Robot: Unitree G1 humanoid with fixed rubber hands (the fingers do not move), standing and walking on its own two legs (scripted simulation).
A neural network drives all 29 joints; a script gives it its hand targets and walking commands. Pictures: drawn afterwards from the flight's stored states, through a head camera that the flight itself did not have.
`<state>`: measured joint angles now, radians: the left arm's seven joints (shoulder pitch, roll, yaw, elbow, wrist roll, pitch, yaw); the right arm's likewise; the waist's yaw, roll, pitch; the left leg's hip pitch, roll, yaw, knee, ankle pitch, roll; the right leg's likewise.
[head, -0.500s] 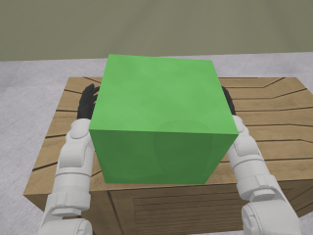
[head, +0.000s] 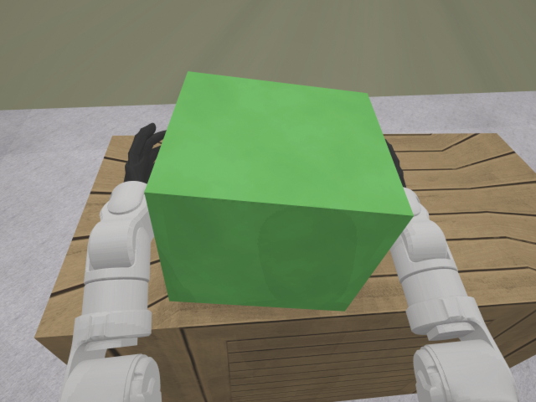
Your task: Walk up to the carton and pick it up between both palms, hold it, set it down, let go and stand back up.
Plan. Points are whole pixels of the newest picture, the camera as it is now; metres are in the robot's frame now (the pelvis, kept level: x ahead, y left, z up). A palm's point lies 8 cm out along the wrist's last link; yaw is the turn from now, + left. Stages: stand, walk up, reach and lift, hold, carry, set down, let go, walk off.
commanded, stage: reach and lift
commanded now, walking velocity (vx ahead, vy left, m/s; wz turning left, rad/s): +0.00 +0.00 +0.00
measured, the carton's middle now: (269, 196) +0.37 -0.01 +0.13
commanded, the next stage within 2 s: hold in 1.18 s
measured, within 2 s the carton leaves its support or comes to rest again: neither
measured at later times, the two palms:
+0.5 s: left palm (136, 166) +0.38 +0.17 +0.18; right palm (391, 171) +0.38 -0.18 +0.17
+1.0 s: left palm (130, 162) +0.37 +0.17 +0.20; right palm (395, 166) +0.37 -0.18 +0.19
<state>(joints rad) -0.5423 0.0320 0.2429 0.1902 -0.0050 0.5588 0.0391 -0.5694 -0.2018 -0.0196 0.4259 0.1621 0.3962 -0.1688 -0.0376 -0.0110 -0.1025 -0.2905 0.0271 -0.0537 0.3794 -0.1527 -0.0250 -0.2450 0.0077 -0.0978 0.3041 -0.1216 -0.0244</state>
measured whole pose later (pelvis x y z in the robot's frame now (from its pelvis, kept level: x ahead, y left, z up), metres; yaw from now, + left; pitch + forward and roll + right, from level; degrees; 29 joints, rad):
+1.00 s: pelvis -0.01 +0.00 +0.00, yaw +0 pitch +2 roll -1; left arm -0.63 0.05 0.28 0.16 0.02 0.70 0.02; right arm -0.66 -0.20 -0.05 0.40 0.17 0.53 -0.17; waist -0.04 -0.01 -0.12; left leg -0.26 0.03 -0.05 0.38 -0.15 -0.02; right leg -0.22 0.01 -0.10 0.30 -0.12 -0.02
